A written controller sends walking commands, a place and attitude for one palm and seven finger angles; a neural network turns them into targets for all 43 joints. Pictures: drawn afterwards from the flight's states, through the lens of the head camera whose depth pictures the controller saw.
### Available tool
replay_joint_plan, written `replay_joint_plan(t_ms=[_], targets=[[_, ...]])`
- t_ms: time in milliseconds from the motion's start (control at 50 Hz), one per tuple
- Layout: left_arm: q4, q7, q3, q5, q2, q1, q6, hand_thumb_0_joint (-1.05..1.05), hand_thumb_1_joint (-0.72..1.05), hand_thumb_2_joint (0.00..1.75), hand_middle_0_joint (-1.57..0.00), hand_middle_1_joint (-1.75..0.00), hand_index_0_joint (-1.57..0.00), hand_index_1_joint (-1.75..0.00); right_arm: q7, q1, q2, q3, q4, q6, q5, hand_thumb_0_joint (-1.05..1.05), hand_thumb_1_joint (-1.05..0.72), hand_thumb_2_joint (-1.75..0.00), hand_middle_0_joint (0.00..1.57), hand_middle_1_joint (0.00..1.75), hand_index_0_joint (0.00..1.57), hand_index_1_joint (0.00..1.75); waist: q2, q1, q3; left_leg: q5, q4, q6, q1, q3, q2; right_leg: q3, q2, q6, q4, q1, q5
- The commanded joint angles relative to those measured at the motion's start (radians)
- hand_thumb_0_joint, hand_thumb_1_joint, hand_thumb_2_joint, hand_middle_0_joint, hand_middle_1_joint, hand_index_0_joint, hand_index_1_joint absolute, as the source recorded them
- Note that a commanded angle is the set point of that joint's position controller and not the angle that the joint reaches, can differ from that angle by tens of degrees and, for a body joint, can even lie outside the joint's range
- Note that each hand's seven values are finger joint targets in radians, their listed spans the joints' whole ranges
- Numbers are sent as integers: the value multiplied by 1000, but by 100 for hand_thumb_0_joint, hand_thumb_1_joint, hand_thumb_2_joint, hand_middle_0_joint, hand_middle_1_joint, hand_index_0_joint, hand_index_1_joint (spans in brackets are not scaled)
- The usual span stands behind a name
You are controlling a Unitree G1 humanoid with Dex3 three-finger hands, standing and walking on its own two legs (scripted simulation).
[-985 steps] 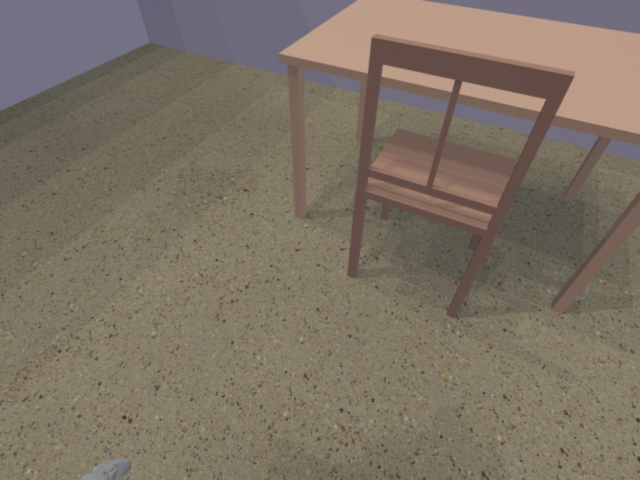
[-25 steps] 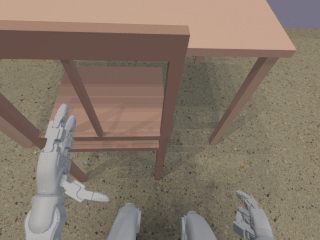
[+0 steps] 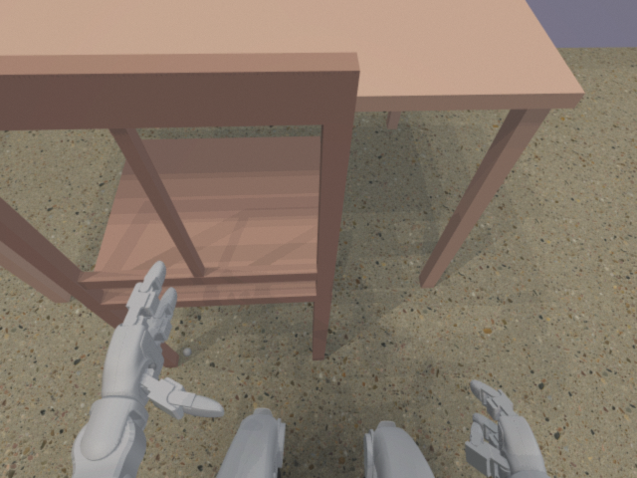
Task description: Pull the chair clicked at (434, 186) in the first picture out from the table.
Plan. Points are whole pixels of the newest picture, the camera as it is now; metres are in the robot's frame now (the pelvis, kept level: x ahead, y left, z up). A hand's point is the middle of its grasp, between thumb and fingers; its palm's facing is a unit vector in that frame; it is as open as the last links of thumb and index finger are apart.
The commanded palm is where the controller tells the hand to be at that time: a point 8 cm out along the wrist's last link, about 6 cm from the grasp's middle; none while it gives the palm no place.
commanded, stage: aim the fingers beside a spindle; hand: left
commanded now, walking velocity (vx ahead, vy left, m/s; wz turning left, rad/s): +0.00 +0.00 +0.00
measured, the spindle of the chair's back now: (169, 216) +0.42 +0.21 +0.05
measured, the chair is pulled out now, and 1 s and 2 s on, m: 0.00 0.00 0.00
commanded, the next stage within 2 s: push the fingers through the gap in 1.48 s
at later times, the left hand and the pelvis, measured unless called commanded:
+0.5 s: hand (162, 337) +0.26 +0.17 +0.08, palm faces +0.09 -0.99 -0.06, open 16.9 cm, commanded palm +0.24 +0.24 +0.05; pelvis +0.00 +0.00 +0.00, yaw +0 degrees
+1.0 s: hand (138, 332) +0.27 +0.21 +0.04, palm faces +0.15 -0.99 -0.03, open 16.9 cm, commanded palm +0.24 +0.23 +0.03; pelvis +0.00 +0.01 +0.01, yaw +0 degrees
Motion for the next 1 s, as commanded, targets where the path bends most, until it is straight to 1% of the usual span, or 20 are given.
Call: replay_joint_plan(t_ms=[0, 80, 120, 180, 240, 280, 340, 380, 460, 520, 580, 620, 640, 680, 700, 740, 780, 820, 880, 980], targets=[[-687, 51, 123, -7, 238, -117, -248, 0, -50, 30, -6, -8, -6, -8, -37, -23, -107, -76, -157, -84, -28, 0, -90, -90, 20, 30, 20, 30, 89, 54, -478, 341, -178, 40, 335, 43, -20, 1, 10, -48, -177, 247, 310], [-686, 156, 164, 23, 264, 33, -324, 0, -50, 30, -6, -8, -6, -8, -30, 0, -84, -69, -87, -96, -40, 0, -90, -90, 20, 30, 20, 30, 132, 29, -403, 474, -184, 24, 394, 32, -10, -21, 19, -53, -166, 199, 375], [-422, 141, 87, 52, 145, 40, -272, 0, -50, 30, -6, -8, -6, -8, -9, -25, -97, -65, -72, -83, -39, 0, -90, -90, 20, 30, 20, 30, 78, -31, -241, 348, -165, 25, 287, 20, -9, -36, 18, -40, -167, 119, 304], [-42, 26, -53, 34, -36, 116, -120, 0, -50, 30, -6, -8, -6, -8, 2, -29, -133, -64, -74, -58, -9, 0, -90, -90, 20, 30, 20, 30, -84, -66, -43, 102, -166, 31, 118, 20, -20, -39, 23, -35, -221, 51, 123], [-34, -84, -81, -25, -36, 34, -25, 0, -50, 30, -6, -8, -6, -8, -21, -15, -170, -70, -125, -59, 26, 0, -90, -90, 20, 30, 20, 30, -135, -45, -125, 75, -173, 45, 131, 25, -33, -10, 8, -29, -262, 137, 96], [-177, -82, -22, -25, 48, -31, -62, 0, -50, 30, -6, -8, -6, -8, -34, -16, -161, -77, -145, -72, 8, 0, -90, -90, 20, 30, 20, 30, -118, -25, -234, 135, -142, 51, 143, 27, -27, -3, 7, -29, -223, 161, 160], [-669, 30, 125, -5, 247, -124, -240, 0, -50, 30, -6, -8, -6, -8, -44, -19, -109, -79, -152, -101, -25, 0, -90, -90, 20, 30, 20, 30, 88, 57, -490, 363, -169, 42, 346, 46, -18, 4, 6, -49, -171, 246, 329], [-785, 126, 216, 9, 355, 30, -287, 0, -50, 30, -6, -8, -6, -8, -44, 12, -96, -69, -128, -102, -31, 0, -90, -90, 20, 30, 20, 30, 182, 89, -509, 471, -215, 23, 441, 41, -18, -12, 16, -62, -166, 261, 368], [-464, 174, 134, 39, 167, 47, -264, 0, -50, 30, -6, -8, -6, -8, -13, -27, -87, -64, -77, -82, -35, 0, -90, -90, 20, 30, 20, 30, 93, -10, -263, 363, -177, 20, 309, 22, -10, -40, 20, -42, -168, 131, 302], [-70, 51, -37, 29, -21, 94, -115, 0, -50, 30, -6, -8, -6, -8, 3, -32, -135, -62, -76, -54, -11, 0, -90, -90, 20, 30, 20, 30, -81, -67, -63, 108, -168, 27, 127, 20, -18, -49, 25, -29, -214, 48, 128], [-48, -93, -131, -31, -83, 18, -8, 0, -50, 30, -6, -8, -6, -8, -20, -21, -167, -64, -129, -66, 33, 0, -90, -90, 20, 30, 20, 30, -132, -57, -94, 62, -199, 48, 153, 19, -31, -17, 12, -30, -279, 128, 85], [-75, -112, -104, -28, -32, -2, -19, 0, -50, 30, -6, -8, -6, -8, -34, 2, -170, -72, -141, -74, 25, 0, -90, -90, 20, 30, 20, 30, -149, -53, -154, 88, -170, 50, 148, 15, -26, -19, 8, -25, -253, 128, 110], [-223, -91, -72, -14, 28, -117, -70, 0, -50, 30, -6, -8, -6, -8, -40, -9, -160, -78, -143, -82, 6, 0, -90, -90, 20, 30, 20, 30, -108, -49, -237, 127, -147, 53, 165, 15, -24, -13, 6, -26, -221, 128, 147], [-597, 8, 83, 7, 233, -207, -208, 0, -50, 30, -6, -8, -6, -8, -48, -19, -131, -80, -148, -103, -22, 0, -90, -90, 20, 30, 20, 30, 40, 23, -412, 263, -155, 45, 280, 29, -17, -10, 11, -42, -168, 180, 233], [-743, 66, 146, 5, 287, -118, -272, 0, -50, 30, -6, -8, -6, -8, -48, -5, -107, -78, -141, -115, -32, 0, -90, -90, 20, 30, 20, 30, 110, 71, -507, 362, -191, 35, 384, 34, -17, -5, 11, -56, -166, 212, 282], [-796, 144, 184, 13, 331, 30, -271, 0, -50, 30, -6, -8, -6, -8, -43, 17, -90, -61, -132, -103, -22, 0, -90, -90, 20, 30, 20, 30, 181, 75, -506, 488, -236, 20, 488, 36, -17, -17, 13, -62, -180, 260, 363], [-738, 194, 210, 28, 314, 63, -276, 0, -50, 30, -6, -8, -6, -8, -37, 2, -72, -66, -98, -85, -23, 0, -90, -90, 20, 30, 20, 30, 177, 67, -438, 526, -216, 13, 433, 33, -12, -26, 18, -61, -162, 239, 396], [-475, 201, 132, 44, 163, 80, -249, 0, -50, 30, -6, -8, -6, -8, -10, -29, -76, -61, -78, -70, -30, 0, -90, -90, 20, 30, 20, 30, 104, 2, -270, 414, -186, 13, 331, 24, -7, -42, 22, -44, -163, 149, 338], [-46, 66, -17, 24, -28, 134, -103, 0, -50, 30, -6, -8, -6, -8, 10, -42, -126, -61, -72, -43, -11, 0, -90, -90, 20, 30, 20, 30, -88, -59, -31, 105, -184, 24, 127, 21, -19, -50, 31, -33, -231, 59, 121], [-31, -138, -131, -45, -63, -47, -21, 0, -50, 30, -6, -8, -6, -8, -38, 5, -171, -67, -125, -80, 29, 0, -90, -90, 20, 30, 20, 30, -167, -74, -124, 69, -163, 52, 135, 14, -27, -9, 9, -25, -269, 119, 87]])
